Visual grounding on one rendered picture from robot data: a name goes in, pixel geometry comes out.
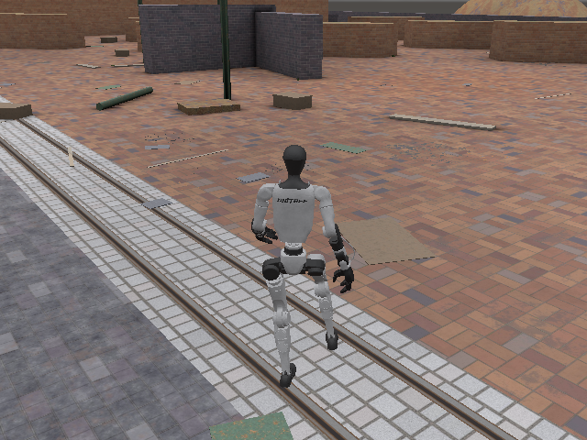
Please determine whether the robot torso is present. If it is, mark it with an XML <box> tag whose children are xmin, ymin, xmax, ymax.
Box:
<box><xmin>272</xmin><ymin>180</ymin><xmax>315</xmax><ymax>275</ymax></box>

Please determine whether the robot right hand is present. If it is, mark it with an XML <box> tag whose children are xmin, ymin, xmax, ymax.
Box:
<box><xmin>333</xmin><ymin>267</ymin><xmax>354</xmax><ymax>293</ymax></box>

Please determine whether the left robot upper arm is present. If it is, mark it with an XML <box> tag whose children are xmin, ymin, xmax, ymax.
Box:
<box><xmin>252</xmin><ymin>183</ymin><xmax>276</xmax><ymax>231</ymax></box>

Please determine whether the right robot foot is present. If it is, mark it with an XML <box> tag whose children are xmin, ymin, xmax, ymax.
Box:
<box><xmin>326</xmin><ymin>330</ymin><xmax>338</xmax><ymax>350</ymax></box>

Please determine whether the right robot forearm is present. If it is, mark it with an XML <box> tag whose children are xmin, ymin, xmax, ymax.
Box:
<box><xmin>328</xmin><ymin>224</ymin><xmax>350</xmax><ymax>270</ymax></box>

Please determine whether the right robot upper arm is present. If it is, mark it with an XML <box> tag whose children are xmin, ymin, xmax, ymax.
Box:
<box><xmin>313</xmin><ymin>185</ymin><xmax>337</xmax><ymax>238</ymax></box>

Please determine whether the left robot forearm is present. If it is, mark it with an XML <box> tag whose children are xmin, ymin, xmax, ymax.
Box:
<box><xmin>251</xmin><ymin>218</ymin><xmax>266</xmax><ymax>237</ymax></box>

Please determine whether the robot left hand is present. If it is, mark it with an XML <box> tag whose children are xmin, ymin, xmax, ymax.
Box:
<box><xmin>255</xmin><ymin>226</ymin><xmax>278</xmax><ymax>244</ymax></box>

